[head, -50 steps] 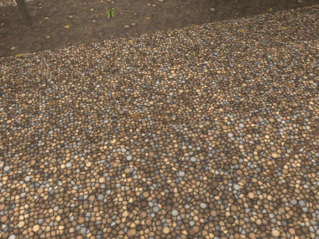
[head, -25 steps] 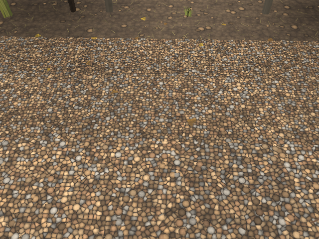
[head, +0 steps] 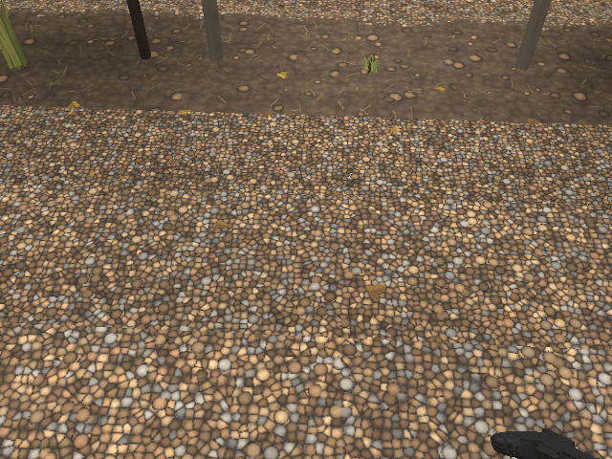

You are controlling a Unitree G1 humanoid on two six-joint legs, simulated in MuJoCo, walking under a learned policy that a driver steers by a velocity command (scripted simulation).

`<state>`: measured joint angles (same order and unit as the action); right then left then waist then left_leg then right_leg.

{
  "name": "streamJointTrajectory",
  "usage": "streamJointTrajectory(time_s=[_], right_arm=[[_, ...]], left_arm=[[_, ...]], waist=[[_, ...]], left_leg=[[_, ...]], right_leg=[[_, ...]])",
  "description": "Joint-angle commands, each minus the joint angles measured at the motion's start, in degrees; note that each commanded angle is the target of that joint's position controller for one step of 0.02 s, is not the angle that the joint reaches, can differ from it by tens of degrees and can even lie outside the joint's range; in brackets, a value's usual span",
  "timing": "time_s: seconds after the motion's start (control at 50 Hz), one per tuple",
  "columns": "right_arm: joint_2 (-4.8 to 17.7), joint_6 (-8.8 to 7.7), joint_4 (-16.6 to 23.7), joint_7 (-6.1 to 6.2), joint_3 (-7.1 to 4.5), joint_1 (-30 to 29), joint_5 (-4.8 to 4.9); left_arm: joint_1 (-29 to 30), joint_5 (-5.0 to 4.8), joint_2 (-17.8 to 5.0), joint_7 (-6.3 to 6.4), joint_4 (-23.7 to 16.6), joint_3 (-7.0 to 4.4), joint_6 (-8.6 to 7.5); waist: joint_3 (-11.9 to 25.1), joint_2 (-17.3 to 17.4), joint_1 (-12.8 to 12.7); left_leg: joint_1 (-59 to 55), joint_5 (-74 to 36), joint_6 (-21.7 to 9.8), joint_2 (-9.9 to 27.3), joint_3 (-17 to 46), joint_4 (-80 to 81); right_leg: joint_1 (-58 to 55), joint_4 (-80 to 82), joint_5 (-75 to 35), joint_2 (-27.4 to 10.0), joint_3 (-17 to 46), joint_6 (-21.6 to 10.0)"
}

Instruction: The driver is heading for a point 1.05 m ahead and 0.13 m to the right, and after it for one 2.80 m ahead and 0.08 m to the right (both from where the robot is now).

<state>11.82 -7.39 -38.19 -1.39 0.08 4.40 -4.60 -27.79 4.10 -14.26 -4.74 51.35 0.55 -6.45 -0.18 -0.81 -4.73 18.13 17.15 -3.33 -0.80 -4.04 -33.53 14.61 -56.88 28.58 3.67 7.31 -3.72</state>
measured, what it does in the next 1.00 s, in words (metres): goes down: right foot 0.19 m lower, then left foot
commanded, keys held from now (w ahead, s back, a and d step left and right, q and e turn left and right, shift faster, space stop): w+e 0.50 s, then w+q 0.50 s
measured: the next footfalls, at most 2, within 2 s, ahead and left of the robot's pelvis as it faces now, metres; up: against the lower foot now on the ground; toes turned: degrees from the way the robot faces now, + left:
right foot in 0.50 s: +0.40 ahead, -0.21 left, -0.19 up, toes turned -23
left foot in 0.98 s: +0.79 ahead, -0.09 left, -0.18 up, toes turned -10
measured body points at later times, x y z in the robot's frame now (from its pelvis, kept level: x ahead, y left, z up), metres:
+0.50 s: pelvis +0.29 -0.08 -0.13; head +0.29 -0.11 +0.32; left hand +0.53 +0.06 -0.23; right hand +0.06 -0.22 -0.27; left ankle +0.03 +0.11 -0.71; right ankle +0.39 -0.20 -0.87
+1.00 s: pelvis +0.62 -0.14 -0.21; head +0.63 -0.15 +0.24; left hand +0.63 +0.10 -0.35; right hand +0.76 -0.42 -0.30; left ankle +0.75 -0.09 -0.91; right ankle +0.37 -0.20 -0.90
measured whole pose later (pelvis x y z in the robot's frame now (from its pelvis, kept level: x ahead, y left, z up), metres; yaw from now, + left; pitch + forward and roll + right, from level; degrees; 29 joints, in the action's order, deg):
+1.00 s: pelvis +0.62 -0.14 -0.21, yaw -11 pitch +0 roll +0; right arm 14.8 -5.5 -47.4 -3.6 -1.3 3.1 -2.3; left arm -24.3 6.7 -12.3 -3.6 57.4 -0.8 -5.1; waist -0.5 0.5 -1.2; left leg 30.6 8.2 -5.5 -2.0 -2.2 -38.8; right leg -7.9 -30.0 30.9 -3.2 -12.4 0.4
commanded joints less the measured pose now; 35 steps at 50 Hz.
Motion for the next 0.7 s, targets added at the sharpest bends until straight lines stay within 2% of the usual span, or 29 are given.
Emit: streamJointTrajectory(time_s=[0.02, 0.04, 0.06, 0.08, 0.12, 0.14, 0.16, 0.18, 0.2, 0.22, 0.24, 0.26, 0.28, 0.32, 0.36, 0.42, 0.44, 0.46, 0.48, 0.5, 0.52, 0.54, 0.56, 0.58, 0.6, 0.62, 0.64, 0.66, 0.7], right_arm=[[4.78, 0.4, -2.94, 0.14, -1.93, 16.64, 0.49], [0.06, 0.67, -2.19, 0.3, -0.24, 13.64, 1.26], [-1.18, 0.61, -2.6, 0.85, 0.25, 12.47, 1.18], [-1.33, 0.86, -2.84, 1.58, 0.31, 11.33, 0.96], [3.53, 0.62, -5.5, 2.58, -1.42, 13.75, -0.2], [3.57, 0.54, -6.94, 2.84, -1.69, 15.11, -2.18], [2.93, 0.6, -6.69, 3.09, -1.33, 14.05, -2.48], [0.2, 0.33, -8.68, 3.47, -0.26, 15.24, -3.03], [0.76, -0.02, -8.23, 3.85, 0.08, 17.32, -1.78], [0.78, -0.14, -9.9, 3.64, 0.52, 20.97, -1.8], [1.66, -0.42, -10.56, 3.13, 0.76, 21.13, -2.27], [0.92, -0.1, -11.29, 2.08, 1.6, 22.36, -3.07], [0.73, 0.01, -12.1, 1.23, 1.99, 23.14, -3.6], [2.58, -0.42, -14.84, 0.77, 2.15, 26.69, -2.37], [5.19, -0.35, -18.22, 1.73, 1.61, 31.23, -0.92], [6.15, 1.38, -22.22, 2.68, 1.28, 35.07, -0.87], [6.34, 1.89, -22.55, 2.64, 1.24, 34.79, -0.72], [6.9, 2.36, -23.52, 2.33, 1.11, 35.41, -0.68], [7.88, 3.13, -23.93, 1.46, 1.01, 34.66, -1.41], [9.06, 3.68, -23.96, -0.29, 1.11, 33.61, -3.45], [5.75, 3.63, -24.07, -2.32, 1.97, 35.7, -4.15], [1.19, 4.13, -23.21, -4.87, 2.89, 42.67, -2.61], [7.43, 3.36, -18.04, -5.68, 1.17, 27.92, 0.81], [6.99, 1.08, -12.1, -5.46, 1.77, 13.41, 2.54], [6.32, 0.06, -11.03, -4.75, 1.74, 8.73, 2.88], [7.32, -1.37, -11.4, -2.27, 0.96, 12.8, 2.21], [7.28, -1.09, -12.68, -1.61, 0.15, 13.39, 2.24], [4.45, 0.07, -13.54, -1.77, 0.38, 14.31, 1.71], [1.13, 2.05, -13.87, -2.3, 1.07, 17.94, 0.52]], left_arm=[[8.03, 0.78, -4.12, 1.19, -5.35, -1.57, -1.35], [7.62, 1.59, -3.58, 1.54, -4.78, -1.47, -0.49], [8.99, 2.01, -1.21, 1.56, -5.37, -0.69, 0.07], [9.86, 2.04, -0.4, 0.91, -5.86, -0.47, 0.73], [13.51, 0.64, 0.24, -0.55, -7.19, -0.33, 1.47], [11.58, 0.74, 0.94, -1.51, -6.69, 0.29, 1.7], [9.58, 1.67, 1.4, -2.69, -5.92, 0.68, 1.68], [11.39, 1.82, 0.64, -2.85, -6.66, 0.71, 1.56], [12.94, 2.53, -0.51, -2.45, -6.85, 0.29, 1.52], [15.41, 2.36, -0.75, -2.3, -7.65, 0.36, 1.99], [17.34, 1.45, -1.2, -1.97, -7.76, 0.52, 2.11], [17.74, 1.92, -0.25, -1.55, -8.46, 0.69, 2.84], [18.55, 2.17, -1.17, -1.51, -9.45, 0.48, 3.46], [22.89, 2.37, -2.47, -1.11, -11.42, 0.38, 4.15], [28.24, 2.33, -2.01, -0.95, -12.68, 0.88, 4.34], [31.42, 2.25, -1.67, -0.6, -10.59, 0.85, 4.22], [29.72, 2.41, -2.35, -0.22, -9.22, 0.56, 4.19], [26.79, 2.81, -2.86, 0.14, -7.2, -0.04, 4.05], [19.14, 2.48, -4.49, 0.56, -3.99, -1.04, 3.43], [5.02, 1.17, -9.2, 1.25, 0.96, -3.67, 2.32], [-5.88, 1.79, -14.53, 1.59, 3.54, -6.02, 2.72], [-17.36, -0.11, -18.02, 0.65, 5.97, -6.74, 3.8], [-23.45, 0.68, -14.09, 0.76, 7.74, -6.65, 4.12], [-20.1, 0.22, -11.26, 1.9, 6.76, -6.23, 4.11], [-10.56, 0.67, -10.84, 2.12, 4.62, -5.9, 3.87], [-1.98, -0.38, -6.34, 1.85, 2.23, -3.96, 3.13], [1.5, 0.57, -4.1, 1.22, 1.43, -2.68, 2.38], [5.32, 0.2, -2.65, 1.06, 0.11, -2.09, 1.8], [3.8, 0.02, -3.39, 1.06, 0.63, -2.06, 0.39]], waist=[[-3.33, 2.96, 8.2], [-1.8, 2.48, 6.44], [-3.03, 4.22, 5.16], [-3.46, 2.29, 4.27], [-2.83, 2.09, 5.67], [-3.31, 1.49, 5.11], [-1.76, 2.19, 4.61], [-3.35, 1.33, 4.56], [-2.02, 3.02, 6.18], [-3.18, 3.7, 7.52], [-3.71, 1.3, 7.53], [-3.96, 3.29, 7.15], [-6.41, 3.45, 7.03], [-11.14, 1.62, 8.32], [-13.72, 0.41, 10.89], [-14.3, -0.64, 13.73], [-13.19, -1.33, 13.17], [-11.54, -2.14, 11.68], [-9.25, -4.55, 8.16], [-4.21, -6.45, 2.49], [3.54, -11.23, -1.0], [27.47, -15.94, -0.32], [24.2, -9.31, -9.31], [13.26, -4.22, -12.29], [2.0, 0.2, -7.72], [-0.44, 2.9, -0.48], [-4.67, 0.23, 3.81], [-5.07, -1.91, 6.88], [-4.26, -2.4, 9.0]], left_leg=[[-20.84, -0.48, -16.82, 24.4, 28.22, 18.07], [-17.56, -3.78, -14.86, 21.86, 22.82, 20.17], [-14.45, -8.79, -12.96, 19.63, 18.35, 21.01], [-12.11, -12.12, -11.47, 17.79, 14.24, 21.89], [-11.34, -14.64, -10.63, 14.75, 6.43, 22.36], [-11.26, -17.89, -10.62, 15.35, 5.35, 21.09], [-8.68, -15.04, -9.92, 13.38, 3.05, 18.43], [-11.86, -14.4, -9.02, 15.08, 4.07, 16.43], [-14.99, -11.24, -8.38, 12.28, 1.91, 14.79], [-15.13, -9.82, -8.99, 13.24, 2.3, 13.51], [-8.68, -5.68, -7.63, 10.5, -1.8, 10.52], [-0.02, -1.45, -7.62, 9.97, -3.71, 10.79], [3.46, 1.95, -7.69, 11.38, -3.2, 10.0], [-3.93, 3.3, -8.07, 15.09, 0.13, 7.6], [-13.46, 2.17, -6.82, 16.34, 1.27, 4.97], [-19.78, 0.33, -5.18, 15.78, -0.22, -0.19], [-22.34, -3.39, -4.78, 14.49, -1.02, -4.0], [-23.35, -8.77, -3.66, 13.45, -2.16, -8.95], [-19.73, -12.29, -2.41, 13.03, -3.13, -16.55], [-9.36, -13.46, 0.55, 11.72, -5.21, -27.58], [8.43, 1.34, 4.56, 7.64, -6.49, -44.92], [15.84, 26.97, 8.17, 1.36, -2.98, -68.04], [31.1, 31.63, 9.31, -1.07, 1.45, -81.04], [42.71, 27.23, 6.16, 2.63, 5.18, -73.41], [41.69, 21.69, 3.39, 6.97, 5.59, -67.77], [33.43, 5.35, 2.69, 9.93, 11.07, -47.33], [23.56, 2.46, 1.82, 10.46, 8.52, -39.38], [15.76, -0.71, 1.63, 11.57, 8.47, -31.15], [15.47, -7.61, 0.95, 11.53, 8.47, -24.49]], right_leg=[[36.7, -24.31, -4.74, -6.39, -0.36, -1.26], [32.96, -20.37, -10.0, -8.31, 0.18, -1.47], [30.09, -17.23, -13.26, -9.62, 0.42, -1.62], [28.03, -12.26, -13.25, -9.91, -0.33, -1.24], [26.96, -5.25, -17.37, -9.9, -3.41, 0.4], [27.62, -4.1, -25.42, -11.09, -1.42, 0.03], [25.97, -4.02, -30.94, -10.33, -3.23, -0.05], [31.89, 2.03, -40.37, -12.75, 1.53, 0.23], [33.21, 8.29, -47.69, -11.22, -0.97, 0.53], [34.19, 9.98, -51.44, -11.74, -1.96, 0.63], [27.72, 17.21, -59.9, -12.21, -2.6, -0.22], [17.51, 15.72, -61.98, -10.58, -6.33, -0.86], [14.79, 14.41, -61.43, -10.69, -6.61, -1.34], [20.67, 18.9, -54.86, -11.7, -5.37, -1.45], [25.06, 25.96, -49.23, -11.7, -6.24, -0.91], [22.9, 32.85, -47.79, -11.7, -8.29, 0.37], [20.66, 36.22, -46.36, -11.49, -8.8, 0.54], [15.77, 38.57, -46.36, -10.99, -9.77, 0.57], [4.61, 39.88, -50.34, -10.31, -10.09, 0.05], [-17.45, 38.18, -57.08, -8.34, -11.64, -1.76], [-42.01, 27.51, -66.99, -11.16, -8.39, -6.65], [-69.49, 8.76, -92.1, -21.32, 3.75, -19.01], [-70.34, 12.97, -90.71, -24.51, 11.59, -21.34], [-58.21, 21.66, -61.84, -25.65, 11.74, -18.65], [-38.72, 31.05, -44.52, -23.12, 9.79, -14.82], [-23.0, 31.58, -56.25, -26.11, 12.02, -15.54], [-9.09, 35.29, -63.8, -25.18, 6.32, -14.34], [1.92, 41.05, -56.49, -22.9, 2.88, -14.92], [4.35, 45.8, -50.09, -23.63, 3.94, -17.39]])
